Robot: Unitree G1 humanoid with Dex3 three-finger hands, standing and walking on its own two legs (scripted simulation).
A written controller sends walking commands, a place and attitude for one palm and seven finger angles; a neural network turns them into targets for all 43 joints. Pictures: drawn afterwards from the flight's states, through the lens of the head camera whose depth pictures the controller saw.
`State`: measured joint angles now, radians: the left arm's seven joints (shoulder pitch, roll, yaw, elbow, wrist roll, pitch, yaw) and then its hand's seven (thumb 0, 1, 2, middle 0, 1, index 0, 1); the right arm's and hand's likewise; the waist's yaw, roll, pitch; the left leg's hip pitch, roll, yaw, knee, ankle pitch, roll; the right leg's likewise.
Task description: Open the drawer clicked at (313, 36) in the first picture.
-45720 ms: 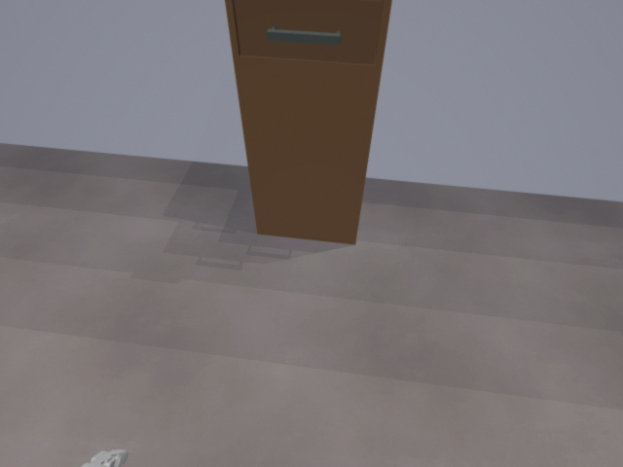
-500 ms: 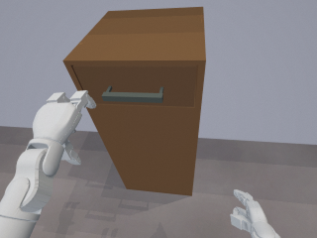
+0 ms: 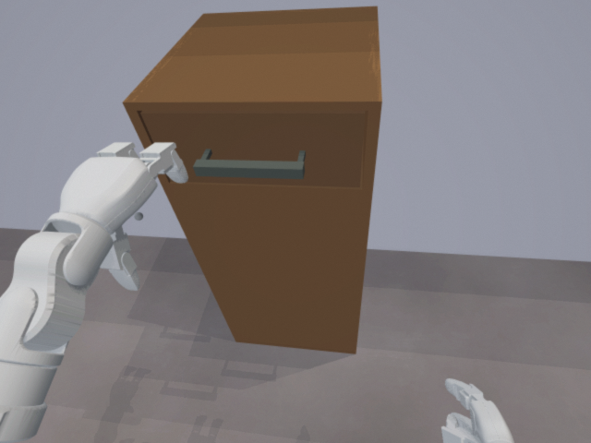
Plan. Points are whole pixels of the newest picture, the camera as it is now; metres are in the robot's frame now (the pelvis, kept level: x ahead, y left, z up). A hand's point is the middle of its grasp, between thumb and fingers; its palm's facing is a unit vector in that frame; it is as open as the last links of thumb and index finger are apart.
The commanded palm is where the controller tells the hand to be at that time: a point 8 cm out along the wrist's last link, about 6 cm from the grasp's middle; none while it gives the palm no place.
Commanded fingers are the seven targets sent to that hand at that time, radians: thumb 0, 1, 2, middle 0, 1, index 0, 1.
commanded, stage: raise the hand with hooked fingers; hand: left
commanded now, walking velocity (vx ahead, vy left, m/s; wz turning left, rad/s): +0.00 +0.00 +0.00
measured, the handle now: (251, 161) +0.54 +0.16 +0.09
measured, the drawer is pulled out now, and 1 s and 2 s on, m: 0.00 0.00 0.00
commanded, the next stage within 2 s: move the hooked fingers above the handle in 0.20 s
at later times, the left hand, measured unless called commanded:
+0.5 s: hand (151, 210) +0.32 +0.22 +0.18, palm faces +0.10 -0.06 -0.99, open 13.8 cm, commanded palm +0.30 +0.22 +0.25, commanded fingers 0.00 -0.50 0.30 -0.30 -1.20 -0.30 -1.20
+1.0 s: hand (190, 174) +0.39 +0.19 +0.18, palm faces +0.14 -0.08 -0.99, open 13.8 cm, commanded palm +0.36 +0.19 +0.23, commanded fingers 0.00 -0.50 0.30 -0.30 -1.20 -0.30 -1.20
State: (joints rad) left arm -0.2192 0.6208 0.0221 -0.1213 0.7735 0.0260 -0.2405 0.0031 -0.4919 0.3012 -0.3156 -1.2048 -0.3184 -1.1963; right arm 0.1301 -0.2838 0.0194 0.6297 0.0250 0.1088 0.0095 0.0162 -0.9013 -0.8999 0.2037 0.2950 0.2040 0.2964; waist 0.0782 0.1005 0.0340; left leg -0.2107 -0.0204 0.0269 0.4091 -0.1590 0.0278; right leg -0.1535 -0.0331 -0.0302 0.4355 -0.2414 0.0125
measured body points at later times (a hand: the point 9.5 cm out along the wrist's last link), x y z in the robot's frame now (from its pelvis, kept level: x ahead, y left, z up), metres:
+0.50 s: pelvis +0.00 -0.02 +0.00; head +0.00 -0.06 +0.45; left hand +0.31 +0.22 +0.24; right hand +0.22 -0.22 -0.10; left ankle +0.04 +0.10 -0.74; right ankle +0.00 -0.13 -0.74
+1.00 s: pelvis +0.02 -0.01 +0.00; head +0.03 -0.06 +0.45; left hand +0.38 +0.19 +0.23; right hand +0.20 -0.23 -0.13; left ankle +0.04 +0.10 -0.74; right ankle +0.00 -0.13 -0.74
